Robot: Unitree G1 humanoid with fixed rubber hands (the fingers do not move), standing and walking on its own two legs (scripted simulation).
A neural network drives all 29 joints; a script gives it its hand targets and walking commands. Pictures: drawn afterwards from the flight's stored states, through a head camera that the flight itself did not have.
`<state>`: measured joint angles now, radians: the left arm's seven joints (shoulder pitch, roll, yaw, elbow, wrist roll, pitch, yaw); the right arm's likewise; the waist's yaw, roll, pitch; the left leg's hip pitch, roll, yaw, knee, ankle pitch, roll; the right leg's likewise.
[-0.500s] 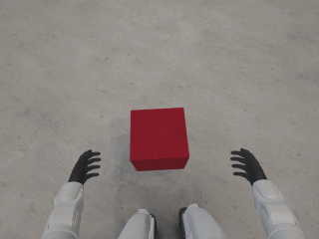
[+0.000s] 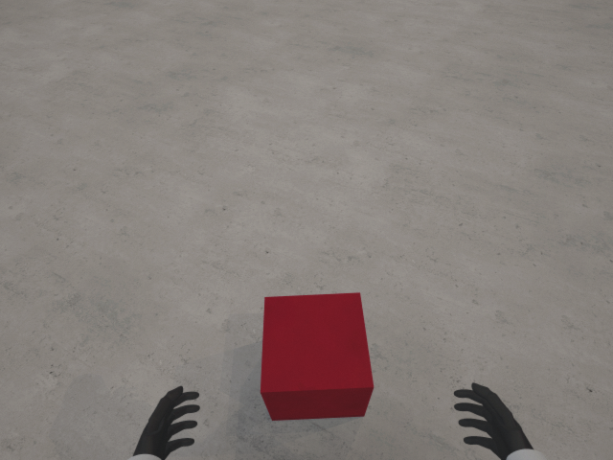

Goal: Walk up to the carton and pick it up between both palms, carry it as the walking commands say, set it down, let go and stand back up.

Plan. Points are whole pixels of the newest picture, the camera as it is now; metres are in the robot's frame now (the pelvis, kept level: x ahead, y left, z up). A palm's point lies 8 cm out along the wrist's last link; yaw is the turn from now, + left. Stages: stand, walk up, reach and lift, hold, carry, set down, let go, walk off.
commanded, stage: let go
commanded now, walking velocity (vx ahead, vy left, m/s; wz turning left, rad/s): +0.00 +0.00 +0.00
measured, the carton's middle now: (315, 357) +0.49 +0.01 -0.63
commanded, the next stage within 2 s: stand in 0.16 s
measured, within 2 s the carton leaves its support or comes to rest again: neither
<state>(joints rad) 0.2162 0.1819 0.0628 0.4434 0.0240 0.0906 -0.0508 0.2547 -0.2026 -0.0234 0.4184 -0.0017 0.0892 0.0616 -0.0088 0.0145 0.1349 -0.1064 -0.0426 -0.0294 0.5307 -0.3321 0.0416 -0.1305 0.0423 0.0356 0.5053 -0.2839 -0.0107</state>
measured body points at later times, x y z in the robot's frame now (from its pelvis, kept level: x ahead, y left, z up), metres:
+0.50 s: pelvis +0.03 +0.00 +0.00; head -0.10 +0.01 +0.43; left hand +0.09 +0.23 -0.14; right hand +0.09 -0.25 -0.12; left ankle -0.02 +0.09 -0.73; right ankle +0.00 -0.12 -0.73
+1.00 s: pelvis +0.03 -0.01 +0.00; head -0.05 -0.01 +0.44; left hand -0.02 +0.20 -0.17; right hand -0.03 -0.20 -0.17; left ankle -0.02 +0.09 -0.73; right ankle +0.00 -0.12 -0.73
